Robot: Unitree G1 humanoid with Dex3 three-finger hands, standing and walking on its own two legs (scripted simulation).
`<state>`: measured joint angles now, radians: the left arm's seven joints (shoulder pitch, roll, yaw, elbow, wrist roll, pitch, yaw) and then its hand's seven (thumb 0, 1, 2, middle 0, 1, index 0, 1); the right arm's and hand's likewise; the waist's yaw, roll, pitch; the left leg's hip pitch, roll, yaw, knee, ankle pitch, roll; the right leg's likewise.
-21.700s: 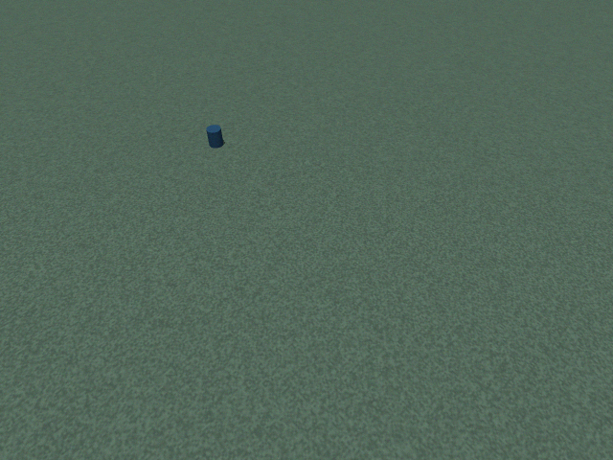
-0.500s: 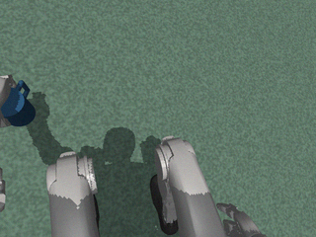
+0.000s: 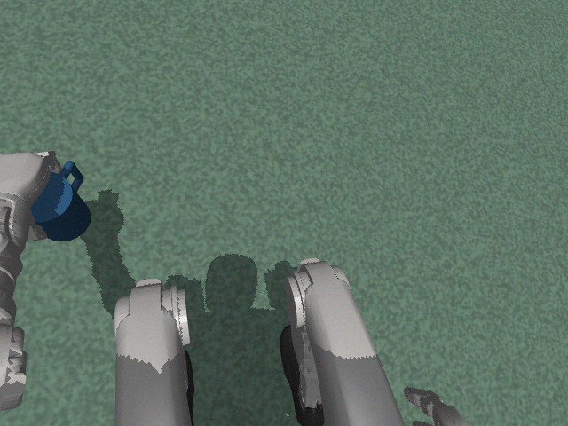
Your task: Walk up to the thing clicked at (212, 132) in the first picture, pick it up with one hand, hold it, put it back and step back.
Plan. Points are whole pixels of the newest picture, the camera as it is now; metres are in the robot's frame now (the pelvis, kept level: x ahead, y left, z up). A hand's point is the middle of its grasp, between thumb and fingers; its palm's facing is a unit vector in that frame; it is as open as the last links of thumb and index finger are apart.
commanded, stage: lift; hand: left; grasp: from above
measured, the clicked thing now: (59, 198) +0.47 +0.28 -0.18
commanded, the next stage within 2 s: hold in 1.34 s
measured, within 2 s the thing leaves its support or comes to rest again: neither
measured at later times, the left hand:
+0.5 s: hand out of the picture +0.38 +0.29 +0.04, palm faces -0.43 -0.11 -0.90, open 10.5 cm
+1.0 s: hand out of the picture +0.35 +0.26 +0.20, palm faces -0.46 -0.11 -0.88, open 10.5 cm
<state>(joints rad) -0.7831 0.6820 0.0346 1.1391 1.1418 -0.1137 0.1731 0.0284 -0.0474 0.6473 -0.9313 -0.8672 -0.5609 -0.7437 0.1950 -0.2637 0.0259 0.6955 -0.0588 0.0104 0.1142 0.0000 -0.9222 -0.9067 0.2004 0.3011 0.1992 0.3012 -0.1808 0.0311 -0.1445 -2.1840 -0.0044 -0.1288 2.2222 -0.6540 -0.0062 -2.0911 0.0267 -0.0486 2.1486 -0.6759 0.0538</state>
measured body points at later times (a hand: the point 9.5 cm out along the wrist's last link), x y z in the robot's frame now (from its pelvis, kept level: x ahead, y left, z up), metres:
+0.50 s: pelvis +0.01 +0.00 +0.14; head +0.16 +0.04 +0.56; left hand +0.40 +0.30 +0.09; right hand +0.15 -0.26 +0.02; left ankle +0.08 +0.12 -0.35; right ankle +0.10 -0.14 -0.35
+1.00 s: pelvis +0.05 +0.00 +0.29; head +0.12 +0.01 +0.74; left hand +0.37 +0.27 +0.25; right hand +0.16 -0.26 +0.17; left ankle +0.08 +0.12 -0.35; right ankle +0.10 -0.14 -0.35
